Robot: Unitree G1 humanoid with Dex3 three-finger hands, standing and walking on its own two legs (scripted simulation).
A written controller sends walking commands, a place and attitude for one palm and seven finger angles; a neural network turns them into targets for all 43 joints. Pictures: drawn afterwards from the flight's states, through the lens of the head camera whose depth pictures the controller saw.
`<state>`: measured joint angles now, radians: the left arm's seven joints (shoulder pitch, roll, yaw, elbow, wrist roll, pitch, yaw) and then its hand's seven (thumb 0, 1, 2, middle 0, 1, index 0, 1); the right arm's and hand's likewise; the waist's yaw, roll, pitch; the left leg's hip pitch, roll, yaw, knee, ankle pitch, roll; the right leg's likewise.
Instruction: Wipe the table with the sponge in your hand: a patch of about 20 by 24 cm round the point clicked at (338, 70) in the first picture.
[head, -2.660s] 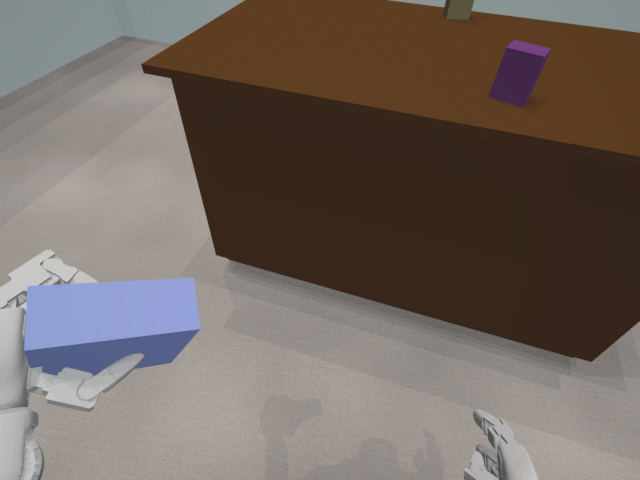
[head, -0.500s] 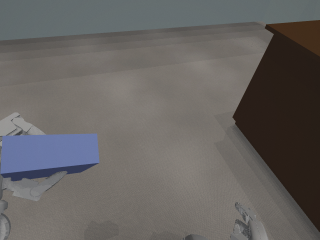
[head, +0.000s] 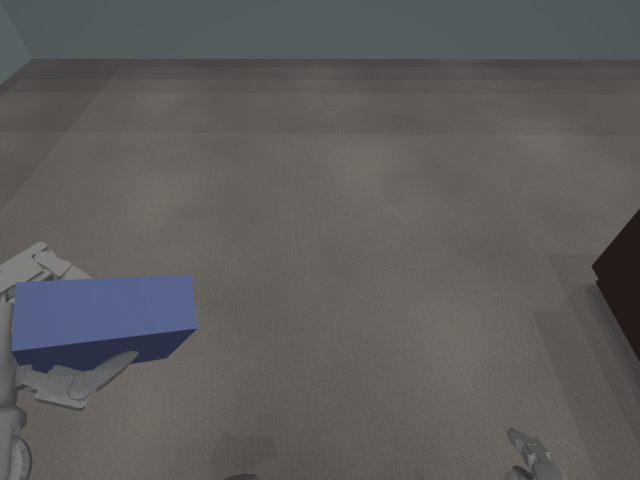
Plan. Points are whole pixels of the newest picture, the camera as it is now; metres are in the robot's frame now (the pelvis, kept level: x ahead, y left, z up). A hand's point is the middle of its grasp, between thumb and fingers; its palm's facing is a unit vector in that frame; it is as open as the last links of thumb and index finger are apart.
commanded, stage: walk around to get in front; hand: left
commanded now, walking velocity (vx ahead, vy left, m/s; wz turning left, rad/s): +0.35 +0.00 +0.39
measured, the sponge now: (132, 325) +0.22 +0.20 +0.15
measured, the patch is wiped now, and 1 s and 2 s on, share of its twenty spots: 0.00 0.00 0.00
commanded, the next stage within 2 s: none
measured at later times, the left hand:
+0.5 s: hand (61, 320) +0.22 +0.26 +0.17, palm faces +0.58 -0.68 -0.45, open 9.2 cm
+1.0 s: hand (91, 216) +0.34 +0.28 +0.18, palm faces +0.56 -0.69 -0.45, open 9.2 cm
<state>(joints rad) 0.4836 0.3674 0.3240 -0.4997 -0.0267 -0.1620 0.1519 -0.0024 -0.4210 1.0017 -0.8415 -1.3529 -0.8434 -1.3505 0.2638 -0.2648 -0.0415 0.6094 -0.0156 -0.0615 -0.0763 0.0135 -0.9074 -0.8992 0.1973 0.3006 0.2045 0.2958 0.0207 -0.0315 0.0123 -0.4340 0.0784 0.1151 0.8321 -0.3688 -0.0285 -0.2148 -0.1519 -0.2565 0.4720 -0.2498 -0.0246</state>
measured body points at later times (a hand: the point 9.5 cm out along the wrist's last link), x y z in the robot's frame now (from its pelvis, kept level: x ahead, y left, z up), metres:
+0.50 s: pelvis +0.05 -0.02 -0.02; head +0.07 -0.05 +0.42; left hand +0.18 +0.29 +0.19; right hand +0.25 -0.19 -0.15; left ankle +0.01 +0.12 -0.66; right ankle +0.12 -0.10 -0.75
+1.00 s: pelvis +0.18 +0.01 -0.01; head +0.21 +0.01 +0.44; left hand +0.30 +0.31 +0.20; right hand +0.39 -0.15 -0.10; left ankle +0.14 +0.14 -0.75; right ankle +0.24 -0.10 -0.69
